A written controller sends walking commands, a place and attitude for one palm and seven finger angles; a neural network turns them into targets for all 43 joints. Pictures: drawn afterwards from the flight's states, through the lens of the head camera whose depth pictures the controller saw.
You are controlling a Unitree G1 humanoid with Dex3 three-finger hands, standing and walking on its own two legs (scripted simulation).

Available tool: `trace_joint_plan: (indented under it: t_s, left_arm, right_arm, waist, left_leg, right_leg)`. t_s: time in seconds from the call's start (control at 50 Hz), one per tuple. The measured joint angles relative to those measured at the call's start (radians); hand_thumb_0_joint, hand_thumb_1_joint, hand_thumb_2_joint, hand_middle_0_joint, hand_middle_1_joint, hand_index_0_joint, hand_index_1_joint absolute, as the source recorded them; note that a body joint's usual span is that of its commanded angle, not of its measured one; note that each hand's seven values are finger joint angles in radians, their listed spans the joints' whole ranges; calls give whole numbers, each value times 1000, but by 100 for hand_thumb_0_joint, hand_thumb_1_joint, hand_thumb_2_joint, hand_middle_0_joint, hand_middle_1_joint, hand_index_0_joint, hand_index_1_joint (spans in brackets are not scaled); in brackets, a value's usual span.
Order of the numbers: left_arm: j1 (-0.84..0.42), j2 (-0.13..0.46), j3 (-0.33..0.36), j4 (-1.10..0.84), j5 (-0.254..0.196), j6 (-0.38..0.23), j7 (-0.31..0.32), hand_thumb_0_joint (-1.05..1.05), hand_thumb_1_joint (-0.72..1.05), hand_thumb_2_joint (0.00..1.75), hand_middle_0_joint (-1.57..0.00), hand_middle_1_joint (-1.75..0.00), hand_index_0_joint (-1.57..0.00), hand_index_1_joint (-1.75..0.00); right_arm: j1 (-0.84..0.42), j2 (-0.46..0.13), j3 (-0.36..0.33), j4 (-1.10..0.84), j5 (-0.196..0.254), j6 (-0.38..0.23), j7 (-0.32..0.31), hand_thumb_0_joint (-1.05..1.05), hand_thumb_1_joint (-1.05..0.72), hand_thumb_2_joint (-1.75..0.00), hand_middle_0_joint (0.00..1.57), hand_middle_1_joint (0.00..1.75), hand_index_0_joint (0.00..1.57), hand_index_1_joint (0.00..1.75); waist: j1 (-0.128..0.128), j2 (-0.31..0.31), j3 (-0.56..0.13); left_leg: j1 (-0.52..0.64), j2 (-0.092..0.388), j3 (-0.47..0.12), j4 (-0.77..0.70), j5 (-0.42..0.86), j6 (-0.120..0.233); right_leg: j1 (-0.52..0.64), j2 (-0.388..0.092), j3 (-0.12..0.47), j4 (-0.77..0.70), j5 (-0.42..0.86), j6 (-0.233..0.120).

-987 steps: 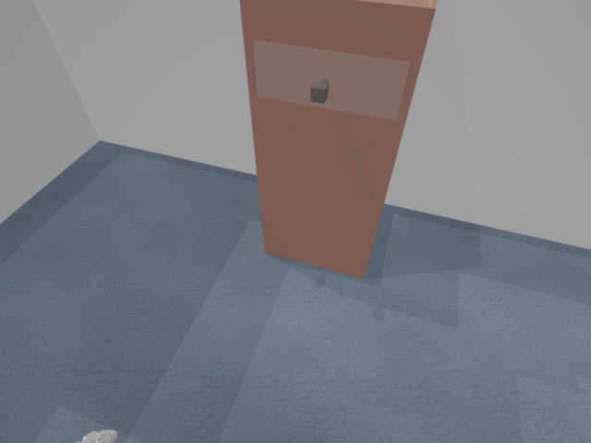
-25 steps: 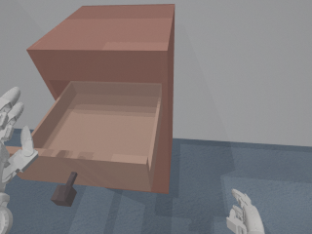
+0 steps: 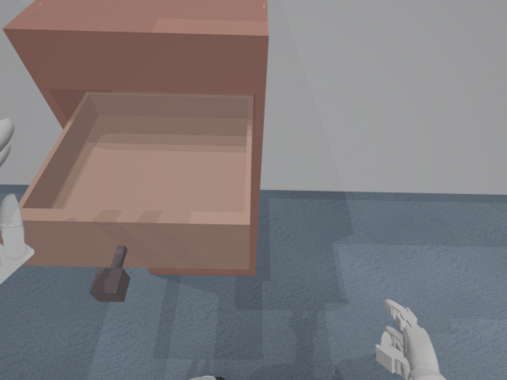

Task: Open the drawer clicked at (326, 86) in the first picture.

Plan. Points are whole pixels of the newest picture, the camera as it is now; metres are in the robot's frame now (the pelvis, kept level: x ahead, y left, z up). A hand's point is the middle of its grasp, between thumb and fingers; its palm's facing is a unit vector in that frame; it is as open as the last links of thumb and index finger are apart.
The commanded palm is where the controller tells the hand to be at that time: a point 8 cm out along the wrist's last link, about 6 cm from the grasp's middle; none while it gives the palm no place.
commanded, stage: step back with the hand held close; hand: left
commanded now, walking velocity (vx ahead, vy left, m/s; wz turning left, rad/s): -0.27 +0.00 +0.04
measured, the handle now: (114, 272) +0.25 +0.22 +0.04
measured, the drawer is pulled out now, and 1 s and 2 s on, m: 0.30 0.30 0.30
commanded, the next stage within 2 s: stop stepping back and stand still in 0.50 s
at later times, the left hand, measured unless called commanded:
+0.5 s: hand out of the picture +0.08 +0.26 +0.23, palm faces +0.50 -0.76 -0.42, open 7.4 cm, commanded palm +0.00 +0.29 +0.23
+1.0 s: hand out of the picture -0.04 +0.25 +0.23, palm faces +0.43 -0.78 -0.45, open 7.4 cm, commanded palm -0.10 +0.30 +0.23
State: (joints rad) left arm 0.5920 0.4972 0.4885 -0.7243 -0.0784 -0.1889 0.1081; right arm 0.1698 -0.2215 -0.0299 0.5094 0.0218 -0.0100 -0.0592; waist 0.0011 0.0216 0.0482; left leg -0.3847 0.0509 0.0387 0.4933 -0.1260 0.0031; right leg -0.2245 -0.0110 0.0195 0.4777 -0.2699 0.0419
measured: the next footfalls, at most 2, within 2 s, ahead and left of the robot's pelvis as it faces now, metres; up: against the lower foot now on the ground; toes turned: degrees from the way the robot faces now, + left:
right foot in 0.56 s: -0.15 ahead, -0.10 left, +0.00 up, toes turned +0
left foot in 0.76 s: -0.10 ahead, +0.13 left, +0.00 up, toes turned +2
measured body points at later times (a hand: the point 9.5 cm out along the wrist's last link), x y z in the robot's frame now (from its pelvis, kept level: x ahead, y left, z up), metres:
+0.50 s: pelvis -0.12 +0.01 -0.01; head -0.11 +0.02 +0.44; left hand +0.04 +0.30 +0.25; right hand +0.05 -0.21 -0.09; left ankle +0.05 +0.11 -0.73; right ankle -0.16 -0.11 -0.69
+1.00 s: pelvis -0.23 +0.02 +0.01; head -0.22 +0.03 +0.46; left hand -0.07 +0.29 +0.25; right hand -0.07 -0.21 -0.07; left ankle -0.14 +0.13 -0.73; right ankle -0.27 -0.07 -0.72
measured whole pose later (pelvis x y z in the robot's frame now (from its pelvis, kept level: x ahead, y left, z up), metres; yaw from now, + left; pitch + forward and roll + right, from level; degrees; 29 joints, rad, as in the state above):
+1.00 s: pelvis -0.23 +0.02 +0.01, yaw +1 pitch +1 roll -1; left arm 0.59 0.44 0.46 -0.74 -0.04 -0.17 0.17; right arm 0.24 -0.17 0.02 0.59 -0.01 -0.11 -0.04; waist -0.03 -0.01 -0.03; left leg -0.34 0.02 0.02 0.38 -0.12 0.02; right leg -0.20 0.05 -0.08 0.52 -0.41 -0.01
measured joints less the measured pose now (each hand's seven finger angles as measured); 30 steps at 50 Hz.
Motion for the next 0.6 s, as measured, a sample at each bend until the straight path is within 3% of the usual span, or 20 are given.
trace_joint_plan:
  t_s: [0.16, 0.28, 0.34, 0.4, 0.46, 0.5, 0.54, 0.56, 0.6]
  left_arm:
    - [-39, -41, 15, 12, 12, -48, 26, 1, 89, 90, -21, -30, -21, -30]
    - [-47, -84, -16, -4, 23, -51, 53, 1, 89, 90, -21, -30, -21, -30]
    - [-93, -90, -31, 9, 29, -43, 59, 1, 88, 90, -21, -30, -21, -30]
    - [-152, -72, -12, 49, 34, -36, 64, 1, 88, 90, -21, -30, -21, -30]
    - [-155, -45, 13, 57, 23, -35, 69, 1, 89, 90, -21, -30, -21, -30]
    - [-125, -43, 18, 34, 10, -32, 70, 1, 89, 90, -21, -30, -21, -30]
    - [-92, -37, 19, 2, -3, -33, 64, 1, 89, 90, -21, -30, -21, -30]
    - [-79, -24, 29, -18, -7, -38, 61, 1, 89, 90, -20, -30, -21, -30]
    - [-86, -49, -3, -30, 4, -55, 47, 1, 89, 90, -21, -30, -21, -30]
  right_arm:
    - [31, 18, 19, 12, -4, -64, 6, 1, -90, -90, 21, 30, 20, 30]
    - [44, 9, 21, 75, -14, -79, 8, 1, -90, -90, 21, 30, 20, 30]
    - [48, 2, 18, 94, -15, -72, -5, 1, -90, -90, 21, 30, 20, 30]
    - [45, 19, 12, 89, -19, -84, -10, 1, -90, -90, 21, 30, 20, 30]
    - [45, 48, 12, 95, -22, -99, 13, 1, -90, -90, 21, 30, 20, 30]
    - [46, 56, 17, 96, -24, -104, 27, 1, -90, -90, 21, 30, 20, 30]
    - [43, 58, 25, 93, -26, -107, 36, 1, -90, -90, 21, 30, 20, 30]
    - [36, 61, 30, 90, -25, -108, 39, 1, -90, -90, 21, 30, 20, 30]
    - [3, 40, 29, 124, -28, -99, 38, 1, -90, -90, 21, 30, 20, 30]
  waist:
    - [1, 27, -2]
    - [21, 25, -13]
    - [12, 21, -13]
    - [-8, 38, 0]
    - [-20, 32, -10]
    - [-20, 29, -28]
    - [-10, 18, -46]
    - [4, -10, -51]
    - [25, 11, -26]
  left_leg:
    - [-81, -1, -30, 49, 21, 7]
    - [-112, -31, -40, 181, -179, -22]
    - [-102, -41, -40, 144, -62, 9]
    - [-111, -22, -57, 96, 54, 42]
    - [-119, -7, -62, 26, 102, 38]
    - [-130, 1, -51, -19, 126, 30]
    - [-159, -3, -35, -38, 131, 16]
    - [-191, -17, -11, -6, 78, -3]
    - [-252, -28, -39, 205, -138, -41]
  right_leg:
    - [-81, 8, -25, 81, -13, -14]
    - [-115, -4, -8, 102, 44, 2]
    - [-140, -8, -5, 144, 4, 5]
    - [-207, 54, 7, 387, -160, -17]
    - [-203, 92, -21, 529, -222, -39]
    - [-141, 96, -58, 457, -252, -53]
    - [-41, 87, -80, 247, -249, -73]
    - [1, 64, -64, 118, -200, -93]
    - [-14, 67, -58, 108, -105, -92]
